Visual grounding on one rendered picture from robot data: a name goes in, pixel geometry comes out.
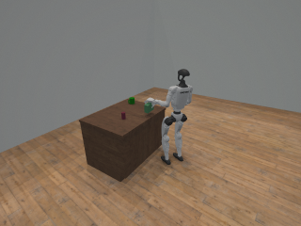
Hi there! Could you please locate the robot left upper arm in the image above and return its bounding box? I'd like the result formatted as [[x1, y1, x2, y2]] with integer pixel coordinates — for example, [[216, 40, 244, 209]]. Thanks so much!
[[164, 86, 177, 107]]

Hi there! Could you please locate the robot right thigh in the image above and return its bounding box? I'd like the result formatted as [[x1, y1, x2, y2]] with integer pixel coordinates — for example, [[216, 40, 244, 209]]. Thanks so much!
[[174, 113, 187, 139]]

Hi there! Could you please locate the table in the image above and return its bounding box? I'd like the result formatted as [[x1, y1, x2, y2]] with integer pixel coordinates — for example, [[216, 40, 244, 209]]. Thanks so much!
[[79, 99, 166, 182]]

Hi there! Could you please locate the robot right shin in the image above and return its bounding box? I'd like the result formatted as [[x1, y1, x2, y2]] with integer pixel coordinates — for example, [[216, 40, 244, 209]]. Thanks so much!
[[175, 133, 182, 157]]

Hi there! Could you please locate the left robot forearm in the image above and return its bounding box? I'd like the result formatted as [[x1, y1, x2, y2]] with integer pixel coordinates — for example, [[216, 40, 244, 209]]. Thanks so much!
[[152, 99, 166, 107]]

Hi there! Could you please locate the sponge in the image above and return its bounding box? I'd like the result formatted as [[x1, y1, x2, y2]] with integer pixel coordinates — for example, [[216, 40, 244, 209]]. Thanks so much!
[[144, 103, 154, 113]]

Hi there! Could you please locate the robot left hand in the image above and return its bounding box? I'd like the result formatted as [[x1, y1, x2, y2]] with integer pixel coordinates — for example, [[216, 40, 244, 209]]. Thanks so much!
[[144, 97, 155, 107]]

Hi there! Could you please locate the robot right upper arm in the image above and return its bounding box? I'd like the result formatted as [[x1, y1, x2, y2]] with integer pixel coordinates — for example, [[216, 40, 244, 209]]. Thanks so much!
[[186, 85, 193, 104]]

